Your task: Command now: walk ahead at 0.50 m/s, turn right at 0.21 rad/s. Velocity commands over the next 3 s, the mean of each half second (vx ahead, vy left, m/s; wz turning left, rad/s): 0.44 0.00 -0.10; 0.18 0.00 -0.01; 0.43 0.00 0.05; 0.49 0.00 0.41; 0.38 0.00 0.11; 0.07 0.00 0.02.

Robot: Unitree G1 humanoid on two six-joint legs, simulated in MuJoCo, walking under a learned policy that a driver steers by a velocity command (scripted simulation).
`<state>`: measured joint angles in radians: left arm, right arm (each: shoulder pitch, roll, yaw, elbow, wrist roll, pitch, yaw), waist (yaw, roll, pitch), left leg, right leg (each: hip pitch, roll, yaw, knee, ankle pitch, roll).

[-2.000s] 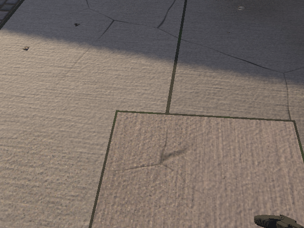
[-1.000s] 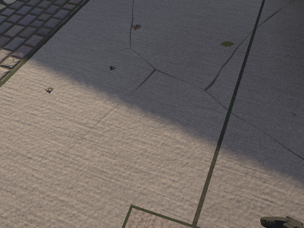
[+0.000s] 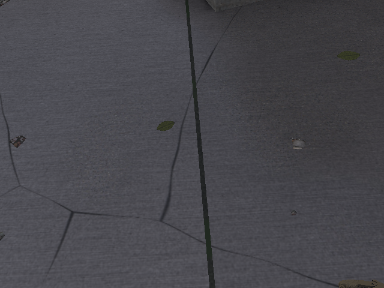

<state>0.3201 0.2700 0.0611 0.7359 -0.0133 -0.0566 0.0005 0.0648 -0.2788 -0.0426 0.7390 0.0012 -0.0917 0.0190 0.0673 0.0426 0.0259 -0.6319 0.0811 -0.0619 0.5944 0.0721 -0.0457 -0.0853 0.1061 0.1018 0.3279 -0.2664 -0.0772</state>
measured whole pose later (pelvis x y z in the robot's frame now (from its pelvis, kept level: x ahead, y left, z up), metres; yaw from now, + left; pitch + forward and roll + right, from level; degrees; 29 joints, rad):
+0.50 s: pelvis +0.27 +0.05 +0.00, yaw -2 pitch +2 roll +1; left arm 0.11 0.26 0.05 0.70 0.00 -0.07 -0.01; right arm 0.33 -0.26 -0.04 0.87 0.00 -0.07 0.00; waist -0.08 -0.04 0.03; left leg -0.06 -0.07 0.03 0.27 -0.24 0.05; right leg -0.62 -0.07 0.05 0.60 0.06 0.01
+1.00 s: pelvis +0.41 +0.03 +0.00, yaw -1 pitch +1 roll -2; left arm 0.17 0.26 0.06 0.83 -0.02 -0.03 0.01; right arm 0.34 -0.25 -0.04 0.93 -0.01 -0.03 -0.03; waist -0.05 -0.01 -0.04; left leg -0.22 0.05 -0.01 0.50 -0.31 0.01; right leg -0.45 0.03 -0.02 0.80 -0.35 -0.03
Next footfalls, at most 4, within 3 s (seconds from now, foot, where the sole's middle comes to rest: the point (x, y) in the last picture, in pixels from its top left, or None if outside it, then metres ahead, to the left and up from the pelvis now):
0.12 left None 0.25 0.14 -0.78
0.58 right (244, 282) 0.50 -0.08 -0.78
0.88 left None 0.43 0.16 -0.78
1.24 right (253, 256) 0.59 -0.12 -0.78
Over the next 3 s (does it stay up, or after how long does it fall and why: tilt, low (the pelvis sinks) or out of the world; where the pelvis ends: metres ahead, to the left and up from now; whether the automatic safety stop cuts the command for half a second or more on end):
stays up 1.23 0.11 -0.01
